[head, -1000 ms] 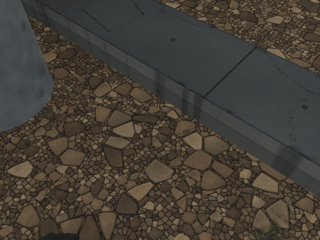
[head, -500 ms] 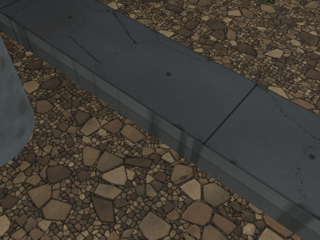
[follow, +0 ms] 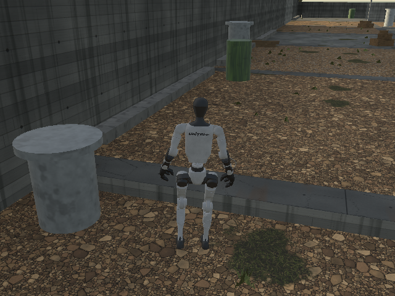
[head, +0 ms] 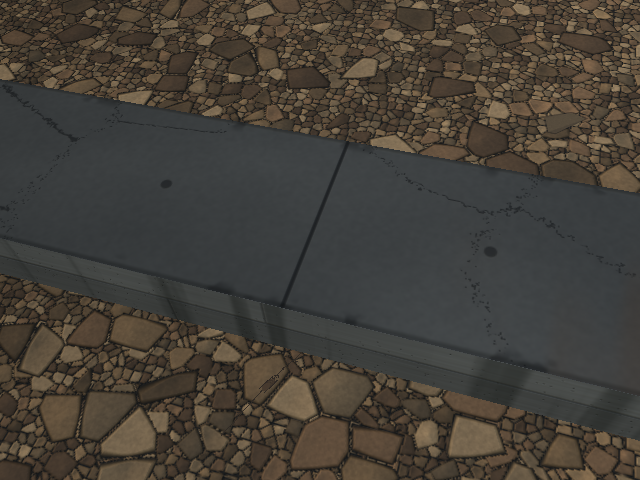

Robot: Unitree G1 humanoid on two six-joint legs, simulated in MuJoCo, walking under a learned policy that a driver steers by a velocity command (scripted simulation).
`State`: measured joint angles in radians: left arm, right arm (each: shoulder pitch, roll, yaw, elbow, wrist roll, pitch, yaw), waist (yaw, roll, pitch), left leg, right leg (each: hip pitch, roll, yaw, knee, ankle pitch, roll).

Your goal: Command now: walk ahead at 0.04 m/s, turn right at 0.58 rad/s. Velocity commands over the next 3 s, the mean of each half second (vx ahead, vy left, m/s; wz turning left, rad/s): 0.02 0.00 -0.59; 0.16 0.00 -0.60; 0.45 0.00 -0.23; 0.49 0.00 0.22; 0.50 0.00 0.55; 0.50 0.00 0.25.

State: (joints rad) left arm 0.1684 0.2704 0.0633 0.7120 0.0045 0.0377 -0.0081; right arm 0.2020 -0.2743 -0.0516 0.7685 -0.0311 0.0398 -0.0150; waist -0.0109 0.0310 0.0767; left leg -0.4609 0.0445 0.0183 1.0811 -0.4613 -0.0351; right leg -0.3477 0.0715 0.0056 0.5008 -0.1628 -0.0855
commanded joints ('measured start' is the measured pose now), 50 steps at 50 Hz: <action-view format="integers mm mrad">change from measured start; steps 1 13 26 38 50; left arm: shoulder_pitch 15 35 28 50 213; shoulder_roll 147 184 129 116 182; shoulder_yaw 39 61 45 19 25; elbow -52 -34 -15 -30 54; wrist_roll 1 19 12 17 -3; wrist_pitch -13 3 25 13 -81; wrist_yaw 3 -15 -44 -54 -7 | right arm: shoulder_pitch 80 21 21 7 -88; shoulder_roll -89 -81 -129 -195 -116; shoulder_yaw -24 -10 -20 -52 -25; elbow -39 -93 -110 -74 -103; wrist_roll -3 25 11 9 -13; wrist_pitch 3 -19 -42 -29 -56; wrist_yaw -1 -14 -25 12 60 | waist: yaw -9 24 -8 32 43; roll -111 -166 100 105 -124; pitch -154 -135 -77 -100 -1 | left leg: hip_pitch -35 134 435 180 -266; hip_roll -13 -102 192 229 18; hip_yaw -38 -62 -117 20 -7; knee -5 -406 -766 -671 -181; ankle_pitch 52 34 628 60 287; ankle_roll -6 32 229 150 -11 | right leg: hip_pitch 145 84 -252 265 361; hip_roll -228 -197 -6 -7 -213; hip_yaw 277 494 48 -101 324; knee -186 -189 587 -52 -347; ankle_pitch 304 17 -234 -213 20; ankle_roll -147 -119 146 26 -150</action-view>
